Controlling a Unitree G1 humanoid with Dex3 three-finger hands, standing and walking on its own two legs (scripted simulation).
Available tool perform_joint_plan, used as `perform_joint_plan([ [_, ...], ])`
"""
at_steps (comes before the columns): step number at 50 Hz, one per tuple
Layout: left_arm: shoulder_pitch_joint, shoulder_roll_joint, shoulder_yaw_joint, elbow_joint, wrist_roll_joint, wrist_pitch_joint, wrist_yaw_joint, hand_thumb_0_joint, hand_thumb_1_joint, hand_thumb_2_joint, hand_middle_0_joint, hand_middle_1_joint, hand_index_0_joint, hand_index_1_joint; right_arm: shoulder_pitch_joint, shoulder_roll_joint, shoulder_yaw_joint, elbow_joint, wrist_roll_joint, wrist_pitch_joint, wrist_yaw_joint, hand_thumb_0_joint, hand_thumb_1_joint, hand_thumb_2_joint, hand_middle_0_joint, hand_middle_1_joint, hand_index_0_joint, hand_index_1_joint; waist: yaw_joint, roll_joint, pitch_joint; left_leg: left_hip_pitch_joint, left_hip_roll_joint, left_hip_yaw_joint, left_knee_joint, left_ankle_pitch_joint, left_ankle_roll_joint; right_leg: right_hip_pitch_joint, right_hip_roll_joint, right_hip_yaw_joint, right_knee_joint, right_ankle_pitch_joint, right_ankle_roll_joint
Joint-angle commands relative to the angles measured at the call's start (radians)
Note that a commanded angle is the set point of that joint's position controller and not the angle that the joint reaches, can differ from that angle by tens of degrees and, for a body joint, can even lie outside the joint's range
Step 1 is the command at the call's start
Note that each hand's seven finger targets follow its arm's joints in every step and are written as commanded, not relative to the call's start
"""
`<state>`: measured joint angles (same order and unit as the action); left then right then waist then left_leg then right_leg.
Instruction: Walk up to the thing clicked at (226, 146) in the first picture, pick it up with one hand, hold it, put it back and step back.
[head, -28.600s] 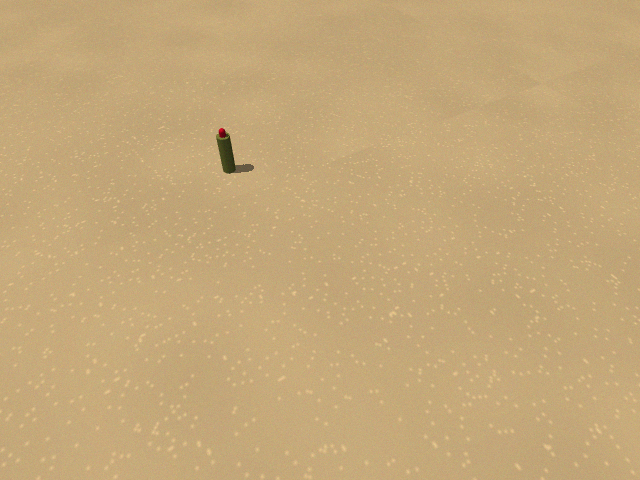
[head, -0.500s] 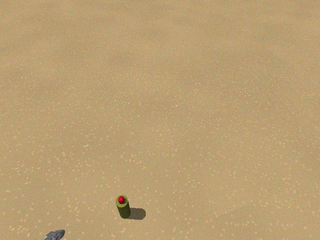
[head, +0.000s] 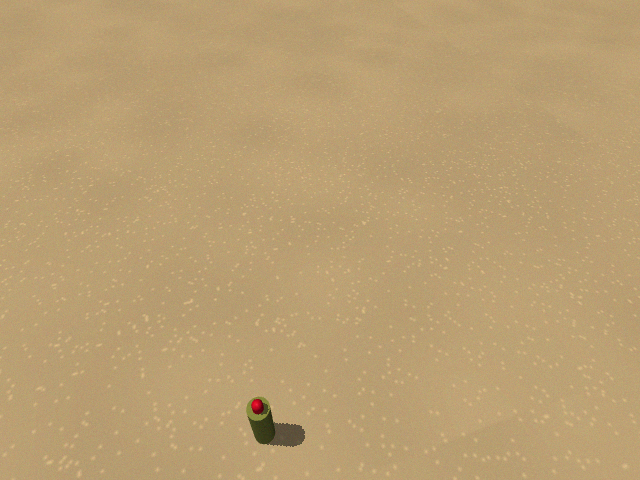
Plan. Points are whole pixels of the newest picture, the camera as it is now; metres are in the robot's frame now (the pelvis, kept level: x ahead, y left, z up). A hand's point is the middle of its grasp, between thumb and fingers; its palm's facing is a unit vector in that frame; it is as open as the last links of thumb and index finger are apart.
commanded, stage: stand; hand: left
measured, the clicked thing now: (261, 419) +0.42 +0.17 -0.66
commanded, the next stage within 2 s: step back in 1.48 s
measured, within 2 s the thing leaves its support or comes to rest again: neither
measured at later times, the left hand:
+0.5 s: hand out of the picture +0.07 +0.23 -0.15, palm faces -0.02 -0.94 -0.34, open 7.4 cm
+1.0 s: hand out of the picture +0.10 +0.21 -0.15, palm faces -0.02 -0.94 -0.35, open 7.4 cm
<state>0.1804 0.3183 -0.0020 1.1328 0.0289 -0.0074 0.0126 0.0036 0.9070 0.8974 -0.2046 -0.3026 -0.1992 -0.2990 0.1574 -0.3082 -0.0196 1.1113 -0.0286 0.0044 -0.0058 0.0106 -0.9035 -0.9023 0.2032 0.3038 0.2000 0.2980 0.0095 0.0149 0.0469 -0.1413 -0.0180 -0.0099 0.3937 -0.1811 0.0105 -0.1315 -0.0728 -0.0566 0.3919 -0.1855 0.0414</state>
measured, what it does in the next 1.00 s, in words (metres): stands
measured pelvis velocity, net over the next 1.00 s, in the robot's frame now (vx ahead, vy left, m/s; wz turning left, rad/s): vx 0.02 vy -0.03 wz -0.02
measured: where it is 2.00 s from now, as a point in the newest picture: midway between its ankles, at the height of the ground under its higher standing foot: outside the picture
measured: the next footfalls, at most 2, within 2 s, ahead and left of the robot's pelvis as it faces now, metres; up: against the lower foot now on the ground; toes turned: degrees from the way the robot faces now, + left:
none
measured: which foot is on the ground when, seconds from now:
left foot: down 0.00-1.00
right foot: down 0.00-1.00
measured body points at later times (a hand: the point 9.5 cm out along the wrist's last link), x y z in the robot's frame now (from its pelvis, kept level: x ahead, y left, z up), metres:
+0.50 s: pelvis +0.01 -0.02 +0.00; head +0.01 -0.03 +0.45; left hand +0.07 +0.27 -0.13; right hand +0.07 -0.31 -0.14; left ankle +0.03 +0.11 -0.74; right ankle +0.02 -0.15 -0.74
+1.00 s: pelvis +0.02 -0.03 +0.00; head +0.02 -0.04 +0.45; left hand +0.10 +0.26 -0.12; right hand +0.09 -0.33 -0.14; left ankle +0.03 +0.11 -0.74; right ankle +0.02 -0.15 -0.74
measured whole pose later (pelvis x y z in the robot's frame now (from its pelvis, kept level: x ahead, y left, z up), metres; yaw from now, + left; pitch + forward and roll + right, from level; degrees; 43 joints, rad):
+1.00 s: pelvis +0.02 -0.03 +0.00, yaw -1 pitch -3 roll +0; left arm 0.10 0.32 0.01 1.15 0.02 -0.01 0.00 0.00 0.91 0.90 -0.20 -0.30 -0.20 -0.30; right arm 0.11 -0.34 -0.01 1.15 -0.02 0.00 -0.01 0.01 -0.90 -0.90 0.20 0.30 0.20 0.30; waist 0.00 0.03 0.04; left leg -0.09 0.03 -0.01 0.30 -0.17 -0.04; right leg -0.09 -0.02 -0.06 0.32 -0.18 0.00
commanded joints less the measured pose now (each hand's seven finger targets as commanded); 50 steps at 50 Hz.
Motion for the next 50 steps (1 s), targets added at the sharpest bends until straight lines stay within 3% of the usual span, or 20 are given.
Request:
perform_joint_plan([
  [1, -0.048, 0.202, 0.037, -0.048, -0.001, -0.024, 0.016, 0.000, 0.899, 0.900, -0.200, -0.300, -0.200, -0.300, -0.039, -0.196, -0.037, -0.047, 0.006, -0.022, -0.008, 0.000, -0.900, -0.900, 0.200, 0.300, 0.200, 0.300, -0.006, -0.019, 0.015, -0.052, 0.108, -0.114, -0.119, -0.034, 0.013, -0.015, -0.059, 0.090, -0.103, -0.077, -0.042],
  [5, -0.051, 0.203, 0.037, -0.040, 0.001, -0.020, 0.015, 0.000, 0.899, 0.900, -0.200, -0.300, -0.200, -0.300, -0.050, -0.199, -0.035, -0.043, 0.006, -0.015, -0.006, 0.000, -0.900, -0.900, 0.200, 0.300, 0.200, 0.300, -0.004, -0.021, 0.028, -0.081, 0.107, -0.117, -0.127, -0.091, 0.014, -0.025, -0.056, 0.089, -0.116, -0.137, -0.042],
  [7, -0.052, 0.204, 0.037, -0.039, -0.002, -0.024, 0.015, 0.000, 0.899, 0.900, -0.200, -0.300, -0.200, -0.300, -0.055, -0.197, -0.032, -0.042, 0.008, -0.018, -0.005, 0.000, -0.900, -0.900, 0.200, 0.300, 0.200, 0.300, -0.001, -0.023, -0.011, -0.042, 0.112, -0.111, -0.112, -0.019, 0.018, -0.005, -0.067, 0.098, -0.116, -0.078, -0.046],
  [10, -0.062, 0.211, 0.039, -0.036, -0.003, -0.023, 0.013, 0.000, 0.899, 0.900, -0.200, -0.300, -0.200, -0.300, -0.048, -0.198, -0.028, -0.033, 0.008, -0.019, -0.007, 0.000, -0.900, -0.900, 0.200, 0.300, 0.200, 0.300, -0.008, -0.014, 0.002, -0.052, 0.110, -0.108, -0.122, -0.047, 0.011, -0.014, -0.060, 0.095, -0.113, -0.091, -0.045],
  [14, -0.062, 0.203, 0.035, -0.032, -0.003, -0.025, 0.014, 0.000, 0.899, 0.900, -0.200, -0.300, -0.200, -0.300, -0.064, -0.210, -0.031, -0.031, 0.010, -0.018, -0.005, 0.000, -0.900, -0.900, 0.200, 0.300, 0.200, 0.300, -0.002, -0.031, -0.002, -0.039, 0.116, -0.104, -0.108, 0.017, 0.015, -0.007, -0.067, 0.101, -0.126, -0.074, -0.046],
  [16, -0.069, 0.209, 0.038, -0.032, -0.008, -0.025, 0.013, 0.000, 0.899, 0.900, -0.200, -0.300, -0.200, -0.300, -0.055, -0.205, -0.027, -0.025, 0.009, -0.021, -0.007, 0.000, -0.900, -0.900, 0.200, 0.300, 0.200, 0.300, -0.003, -0.016, -0.028, -0.022, 0.122, -0.102, -0.111, 0.058, 0.012, 0.021, -0.070, 0.100, -0.115, -0.004, -0.049],
  [24, -0.082, 0.213, 0.044, -0.025, -0.011, -0.023, 0.009, 0.000, 0.899, 0.900, -0.200, -0.300, -0.200, -0.300, -0.064, -0.213, -0.023, -0.017, 0.010, -0.025, -0.010, 0.000, -0.900, -0.900, 0.200, 0.300, 0.200, 0.300, -0.002, -0.021, -0.028, -0.002, 0.126, -0.094, -0.127, 0.063, 0.005, 0.018, -0.063, 0.094, -0.117, 0.018, -0.048],
  [26, -0.093, 0.207, 0.043, -0.028, -0.012, -0.024, 0.008, 0.000, 0.899, 0.900, -0.200, -0.300, -0.200, -0.300, -0.062, -0.221, -0.022, -0.014, 0.010, -0.027, -0.012, 0.000, -0.900, -0.900, 0.200, 0.300, 0.200, 0.300, -0.004, -0.007, -0.042, 0.003, 0.130, -0.090, -0.124, 0.095, 0.003, 0.035, -0.068, 0.098, -0.114, 0.064, -0.048],
  [27, -0.096, 0.209, 0.044, -0.028, -0.012, -0.023, 0.007, 0.000, 0.899, 0.900, -0.200, -0.300, -0.200, -0.300, -0.065, -0.213, -0.021, -0.013, 0.011, -0.026, -0.011, 0.000, -0.900, -0.900, 0.200, 0.300, 0.200, 0.300, -0.003, -0.023, -0.023, -0.013, 0.128, -0.091, -0.134, 0.085, 0.000, 0.028, -0.064, 0.093, -0.116, 0.036, -0.049],
  [34, -0.111, 0.216, 0.049, -0.036, -0.015, -0.027, 0.008, 0.000, 0.899, 0.900, -0.200, -0.300, -0.200, -0.300, -0.075, -0.223, -0.024, -0.018, 0.012, -0.030, -0.013, 0.000, -0.900, -0.900, 0.200, 0.300, 0.200, 0.300, -0.008, -0.022, -0.080, 0.054, 0.140, -0.077, -0.115, 0.196, 0.000, 0.057, -0.071, 0.099, -0.109, 0.185, -0.048],
  [38, -0.114, 0.215, 0.049, -0.037, -0.014, -0.025, 0.009, 0.000, 0.899, 0.900, -0.200, -0.300, -0.200, -0.300, -0.082, -0.225, -0.025, -0.017, 0.013, -0.028, -0.014, 0.000, -0.900, -0.900, 0.200, 0.300, 0.200, 0.300, -0.006, -0.021, -0.072, 0.047, 0.144, -0.075, -0.120, 0.198, -0.003, 0.064, -0.068, 0.094, -0.111, 0.187, -0.047],
  [41, -0.116, 0.217, 0.050, -0.031, -0.016, -0.022, 0.007, 0.000, 0.899, 0.900, -0.200, -0.300, -0.200, -0.300, -0.077, -0.223, -0.022, -0.012, 0.012, -0.026, -0.014, 0.000, -0.900, -0.900, 0.200, 0.300, 0.200, 0.300, -0.007, -0.018, -0.037, 0.027, 0.140, -0.073, -0.135, 0.111, -0.006, 0.042, -0.066, 0.101, -0.129, 0.102, -0.049],
  [50, -0.119, 0.218, 0.049, -0.040, -0.015, -0.029, 0.006, 0.000, 0.900, 0.900, -0.200, -0.300, -0.200, -0.300, -0.090, -0.224, -0.024, -0.019, 0.012, -0.028, -0.009, 0.000, -0.900, -0.900, 0.200, 0.300, 0.200, 0.300, -0.009, -0.025, -0.058, 0.046, 0.144, -0.067, -0.128, 0.142, -0.005, 0.054, -0.068, 0.104, -0.133, 0.161, -0.050],
])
